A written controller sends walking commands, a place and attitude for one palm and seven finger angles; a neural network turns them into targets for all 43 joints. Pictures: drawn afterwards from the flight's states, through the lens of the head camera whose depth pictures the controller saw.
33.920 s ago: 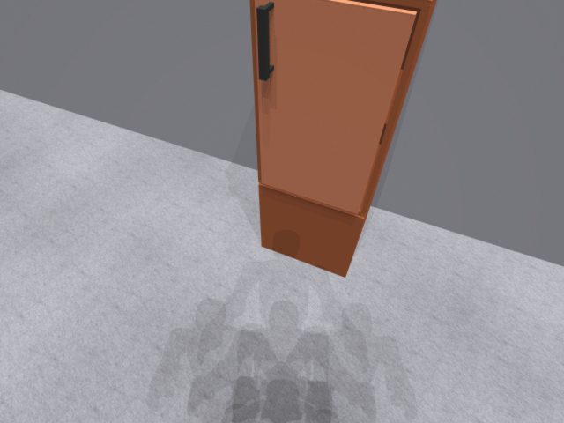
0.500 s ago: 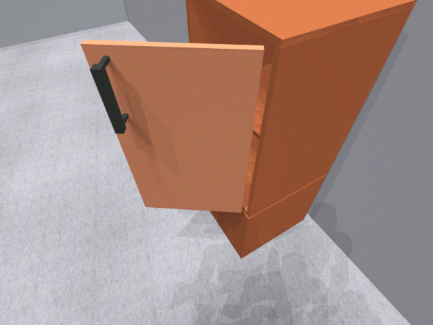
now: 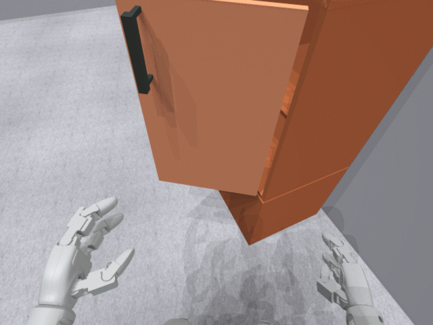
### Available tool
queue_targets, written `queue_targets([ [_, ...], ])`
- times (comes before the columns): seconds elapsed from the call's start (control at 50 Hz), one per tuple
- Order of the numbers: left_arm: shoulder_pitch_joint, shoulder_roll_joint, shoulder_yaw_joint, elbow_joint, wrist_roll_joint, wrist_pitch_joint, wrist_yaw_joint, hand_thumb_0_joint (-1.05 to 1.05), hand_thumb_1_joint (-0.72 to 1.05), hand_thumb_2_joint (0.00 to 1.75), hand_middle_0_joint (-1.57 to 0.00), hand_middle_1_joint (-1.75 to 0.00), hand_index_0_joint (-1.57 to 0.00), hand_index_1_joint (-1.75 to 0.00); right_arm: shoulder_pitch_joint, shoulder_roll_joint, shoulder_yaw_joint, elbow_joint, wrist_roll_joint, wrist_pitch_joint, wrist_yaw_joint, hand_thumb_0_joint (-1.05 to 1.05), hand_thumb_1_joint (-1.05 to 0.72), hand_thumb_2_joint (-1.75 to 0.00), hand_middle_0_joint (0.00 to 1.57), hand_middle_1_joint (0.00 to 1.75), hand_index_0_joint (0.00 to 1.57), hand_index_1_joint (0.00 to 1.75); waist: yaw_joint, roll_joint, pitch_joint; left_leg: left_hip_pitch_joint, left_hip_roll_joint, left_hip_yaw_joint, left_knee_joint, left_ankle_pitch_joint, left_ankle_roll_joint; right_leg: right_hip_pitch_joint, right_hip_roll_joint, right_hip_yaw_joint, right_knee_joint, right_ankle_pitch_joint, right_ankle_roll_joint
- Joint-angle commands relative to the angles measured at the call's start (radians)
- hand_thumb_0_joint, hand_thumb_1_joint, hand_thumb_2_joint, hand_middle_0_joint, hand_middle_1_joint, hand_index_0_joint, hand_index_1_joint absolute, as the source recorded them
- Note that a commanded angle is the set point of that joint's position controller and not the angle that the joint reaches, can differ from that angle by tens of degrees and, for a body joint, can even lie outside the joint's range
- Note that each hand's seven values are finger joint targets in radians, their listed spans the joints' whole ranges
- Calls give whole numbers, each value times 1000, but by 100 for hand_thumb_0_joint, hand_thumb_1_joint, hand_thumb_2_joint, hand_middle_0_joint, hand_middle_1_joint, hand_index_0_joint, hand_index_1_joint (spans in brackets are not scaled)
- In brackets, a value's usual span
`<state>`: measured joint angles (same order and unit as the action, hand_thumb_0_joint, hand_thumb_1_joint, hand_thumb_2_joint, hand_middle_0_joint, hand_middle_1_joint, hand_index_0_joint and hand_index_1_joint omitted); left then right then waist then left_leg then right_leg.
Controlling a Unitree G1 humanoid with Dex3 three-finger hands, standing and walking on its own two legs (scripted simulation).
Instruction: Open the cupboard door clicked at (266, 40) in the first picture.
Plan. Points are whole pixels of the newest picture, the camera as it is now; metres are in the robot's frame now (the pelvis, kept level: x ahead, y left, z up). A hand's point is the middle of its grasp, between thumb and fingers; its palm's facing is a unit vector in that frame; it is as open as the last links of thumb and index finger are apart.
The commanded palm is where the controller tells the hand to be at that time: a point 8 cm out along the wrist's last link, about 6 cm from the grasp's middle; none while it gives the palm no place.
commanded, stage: raise the hand with hooked fingers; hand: left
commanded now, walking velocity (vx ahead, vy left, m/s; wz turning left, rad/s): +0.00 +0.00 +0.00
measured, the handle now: (140, 52) +0.56 +0.23 +0.20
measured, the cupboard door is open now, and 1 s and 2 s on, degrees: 55 55 55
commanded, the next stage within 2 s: move the hooked fingers beside the handle in 1.52 s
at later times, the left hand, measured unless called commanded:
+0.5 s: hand (83, 195) +0.26 +0.24 +0.13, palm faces +0.00 -1.00 -0.08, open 12.5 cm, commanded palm +0.24 +0.29 +0.15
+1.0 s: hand (36, 128) +0.31 +0.29 +0.22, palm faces +0.05 -0.99 -0.09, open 13.9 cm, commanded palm +0.28 +0.33 +0.22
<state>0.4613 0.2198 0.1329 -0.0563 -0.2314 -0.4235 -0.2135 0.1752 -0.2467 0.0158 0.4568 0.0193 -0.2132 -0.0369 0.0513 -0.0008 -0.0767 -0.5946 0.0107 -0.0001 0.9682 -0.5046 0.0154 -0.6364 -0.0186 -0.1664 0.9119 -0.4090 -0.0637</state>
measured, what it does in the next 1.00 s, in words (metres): rises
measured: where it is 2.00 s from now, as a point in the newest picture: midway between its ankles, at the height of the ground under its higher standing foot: outside the picture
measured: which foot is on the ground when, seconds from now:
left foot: down 0.00-1.00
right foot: down 0.00-1.00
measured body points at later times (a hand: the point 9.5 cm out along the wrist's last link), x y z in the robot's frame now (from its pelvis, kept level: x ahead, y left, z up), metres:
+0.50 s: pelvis +0.01 +0.02 +0.03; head +0.02 +0.02 +0.48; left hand +0.26 +0.29 +0.14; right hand +0.17 -0.24 -0.03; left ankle -0.01 +0.11 -0.69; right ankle +0.04 -0.08 -0.69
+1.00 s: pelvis +0.02 +0.02 +0.05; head +0.01 +0.00 +0.50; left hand +0.30 +0.35 +0.22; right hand +0.20 -0.20 -0.02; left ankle -0.01 +0.11 -0.69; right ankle +0.04 -0.08 -0.69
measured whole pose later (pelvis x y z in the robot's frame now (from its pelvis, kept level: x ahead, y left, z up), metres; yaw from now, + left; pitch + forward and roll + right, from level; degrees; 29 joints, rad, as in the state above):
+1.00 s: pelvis +0.02 +0.02 +0.05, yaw -1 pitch -2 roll -1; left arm -0.17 0.47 0.45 0.24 -0.31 0.07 -0.46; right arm 0.23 -0.26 0.10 0.62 0.06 -0.24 -0.10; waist 0.06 0.05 0.00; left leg -0.16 -0.02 0.03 0.51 -0.32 0.04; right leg -0.22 -0.01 -0.13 0.48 -0.23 -0.03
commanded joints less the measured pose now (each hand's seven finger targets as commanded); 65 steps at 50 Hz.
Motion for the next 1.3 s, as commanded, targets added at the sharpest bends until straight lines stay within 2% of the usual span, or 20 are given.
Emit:
queue_targets([
  [0.0,-250,152,47,-165,-36,-7,-99,0,20,60,-25,-75,-25,-75,14,-133,-32,-71,26,-69,-29,0,-90,-90,20,30,20,30,-101,33,-126,24,-9,-37,-183,184,15,163,7,172,-230,67,44],
  [0.04,-224,174,99,-131,-61,67,-118,0,15,58,-25,-78,-25,-78,-6,-132,-28,-70,34,-77,-37,0,-90,-90,20,30,20,30,-67,22,-158,26,-12,-36,-219,196,13,231,-3,178,-262,56,47],
  [0.1,-202,205,178,-155,-90,138,-109,0,8,55,-26,-82,-26,-82,-22,-119,-19,-68,31,-91,-37,0,-90,-90,20,30,20,30,-21,37,-209,73,-10,-38,-270,296,7,326,-6,146,-255,180,43],
  [0.14,-195,186,192,-143,-103,153,-84,0,4,53,-26,-86,-26,-86,-21,-110,-17,-60,27,-101,-35,0,-90,-90,20,30,20,30,-19,-37,-169,65,-8,-35,-294,312,5,334,-2,134,-269,204,51],
  [0.16,-212,212,218,-138,-110,152,-81,0,1,52,-26,-87,-26,-87,-32,-115,-14,-57,25,-106,-35,0,-90,-90,20,30,20,30,-8,-29,-144,67,-9,-41,-304,326,3,349,2,137,-269,214,43],
  [0.2,-224,215,225,-162,-101,137,-74,0,-3,50,-27,-90,-27,-90,-10,-117,-17,-47,22,-121,-30,0,-90,-90,20,30,20,30,-11,5,-156,107,-6,-31,-327,350,2,347,2,123,-271,248,43],
  [0.26,-276,222,221,-138,-101,135,-82,0,-10,47,-27,-94,-27,-94,-3,-134,-18,-37,26,-138,-31,0,-90,-90,20,30,20,30,-24,-19,-108,117,-6,-28,-347,315,4,337,4,127,-300,199,44],
  [0.34,-355,247,225,-159,-92,149,-98,0,-20,43,-28,-100,-28,-100,8,-142,-24,-20,33,-157,-41,0,-90,-90,20,30,20,30,-26,63,-134,201,-5,-25,-379,330,4,349,3,116,-321,221,42],
  [0.46,-482,320,290,-123,-105,202,-114,0,-34,37,-29,-110,-29,-110,5,-153,-17,3,34,-157,-59,0,-90,-90,20,30,20,30,-19,40,-112,268,-1,-36,-429,379,4,404,11,108,-355,289,39],
  [0.52,-547,330,300,-92,-107,240,-131,0,-41,34,-29,-114,-29,-114,-12,-150,-12,8,39,-154,-66,0,-90,-90,20,30,20,30,-14,97,-92,309,-2,-35,-454,398,1,414,10,107,-375,314,35],
  [0.6,-630,357,314,-49,-109,299,-164,0,-50,30,-30,-120,-30,-120,-22,-150,-1,10,42,-143,-71,0,-90,-90,20,30,20,30,-14,99,-82,347,-1,-39,-479,424,0,436,13,105,-398,345,33],
  [0.66,-693,391,330,-35,-106,328,-182,0,-50,30,-30,-120,-30,-120,-26,-151,6,11,42,-133,-74,0,-90,-90,20,30,20,30,-14,64,-89,372,1,-45,-493,440,2,458,19,104,-413,357,33],
  [0.76,-799,444,360,-10,-104,368,-201,0,-50,30,-30,-120,-30,-120,-40,-146,20,15,43,-118,-76,0,-90,-90,20,30,20,30,-11,102,-82,410,1,-56,-523,448,-4,470,22,102,-440,354,27],
  [0.98,-1001,558,416,107,-98,442,-258,0,-50,30,-30,-120,-30,-120,-54,-153,28,11,53,-84,-74,0,-90,-90,20,30,20,30,-13,93,-107,441,-7,-58,-562,457,3,509,17,107,-487,369,23],
  [1.0,-1012,580,432,105,-95,442,-263,0,-50,30,-30,-120,-30,-120,-49,-155,25,8,52,-84,-75,0,-90,-90,20,30,20,30,-11,98,-145,459,-8,-57,-560,480,4,522,17,107,-484,388,24],
  [1.04,-940,521,400,174,-101,458,-275,0,-50,30,-30,-120,-30,-120,-38,-157,22,9,54,-80,-70,0,-90,-90,20,30,20,30,-12,55,-129,449,-6,-53,-552,511,5,513,16,100,-475,419,26],
  [1.08,-903,507,395,198,-111,466,-286,0,-50,30,-30,-120,-30,-120,-43,-161,20,7,57,-76,-59,0,-90,-90,20,30,20,30,-7,55,-103,426,-8,-44,-549,499,5,510,12,107,-475,424,26],
  [1.12,-896,525,413,185,-114,469,-289,0,-50,30,-30,-120,-30,-120,-44,-167,13,0,57,-73,-55,0,-90,-90,20,30,20,30,-3,30,-129,423,-9,-40,-541,492,10,511,9,114,-469,427,29],
  [1.22,-950,573,456,72,-105,441,-250,0,-50,30,-30,-120,-30,-120,-53,-156,10,-12,53,-76,-58,0,-90,-90,20,30,20,30,1,84,-173,446,-10,-30,-540,490,15,534,7,123,-472,416,31],
  [1.28,-965,577,462,64,-103,426,-235,0,-50,30,-30,-120,-30,-120,-54,-152,13,-4,50,-78,-63,0,-90,-90,20,30,20,30,-3,101,-142,440,-12,-24,-548,468,17,535,7,132,-486,405,31],
])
